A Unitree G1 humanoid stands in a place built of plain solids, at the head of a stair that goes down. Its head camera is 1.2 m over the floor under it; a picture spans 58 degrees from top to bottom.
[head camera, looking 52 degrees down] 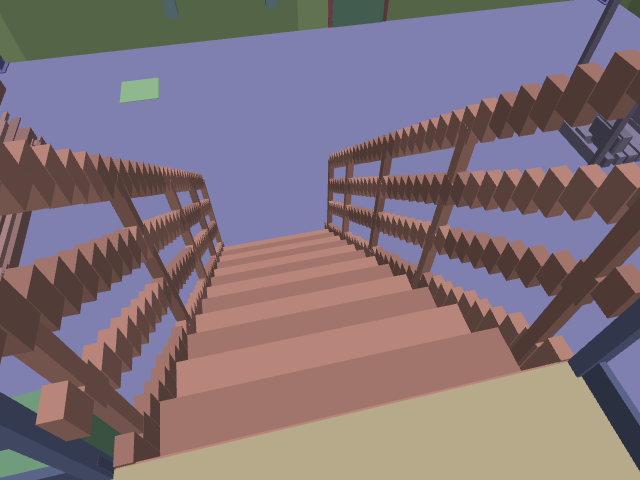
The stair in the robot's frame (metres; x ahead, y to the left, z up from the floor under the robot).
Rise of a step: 0.22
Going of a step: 0.22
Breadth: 1.28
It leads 13 degrees to the left of straight ahead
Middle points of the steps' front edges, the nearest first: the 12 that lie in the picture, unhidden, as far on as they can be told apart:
0.36 -0.11 0.00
0.58 -0.06 -0.21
0.80 -0.01 -0.43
1.02 0.04 -0.64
1.24 0.09 -0.86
1.46 0.14 -1.08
1.67 0.19 -1.29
1.89 0.24 -1.51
2.11 0.29 -1.72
2.33 0.34 -1.94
2.55 0.39 -2.15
2.77 0.44 -2.37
